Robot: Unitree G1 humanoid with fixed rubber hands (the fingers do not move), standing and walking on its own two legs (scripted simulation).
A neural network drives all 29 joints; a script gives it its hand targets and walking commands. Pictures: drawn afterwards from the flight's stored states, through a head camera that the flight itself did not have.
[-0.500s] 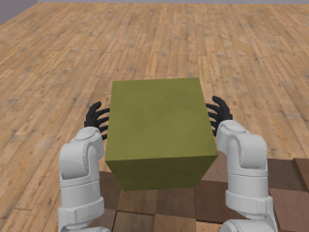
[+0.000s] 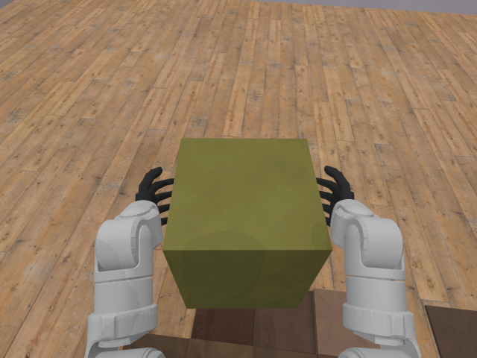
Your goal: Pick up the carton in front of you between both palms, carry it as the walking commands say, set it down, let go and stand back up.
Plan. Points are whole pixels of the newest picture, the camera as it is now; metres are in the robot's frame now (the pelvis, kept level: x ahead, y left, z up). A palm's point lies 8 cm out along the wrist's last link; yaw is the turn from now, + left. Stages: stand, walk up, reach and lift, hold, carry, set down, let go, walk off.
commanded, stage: carry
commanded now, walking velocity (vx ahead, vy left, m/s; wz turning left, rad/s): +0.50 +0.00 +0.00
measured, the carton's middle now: (243, 228) +0.34 -0.01 +0.02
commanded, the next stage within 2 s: none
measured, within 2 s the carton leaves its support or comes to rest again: neither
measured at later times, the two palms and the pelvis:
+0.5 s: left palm (167, 90) +0.66 +0.15 +0.10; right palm (294, 84) +0.69 -0.15 +0.09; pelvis +0.35 -0.03 -0.03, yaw +2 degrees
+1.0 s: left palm (180, 45) +1.01 +0.15 +0.04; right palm (274, 46) +0.99 -0.15 +0.05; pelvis +0.68 +0.02 -0.04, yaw +0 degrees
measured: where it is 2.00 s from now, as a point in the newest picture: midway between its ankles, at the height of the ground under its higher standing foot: (225, 160)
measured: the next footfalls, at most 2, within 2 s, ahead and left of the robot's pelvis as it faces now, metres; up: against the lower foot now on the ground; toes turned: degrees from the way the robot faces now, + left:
right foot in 0.38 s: +0.42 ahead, -0.08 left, -0.03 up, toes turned -4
left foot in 0.82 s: +0.76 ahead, +0.07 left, -0.05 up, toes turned +6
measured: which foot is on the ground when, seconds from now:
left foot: down 0.00-0.38, up 0.40-0.80, down 0.82-1.00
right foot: up 0.00-0.36, down 0.38-0.84, up 0.86-1.00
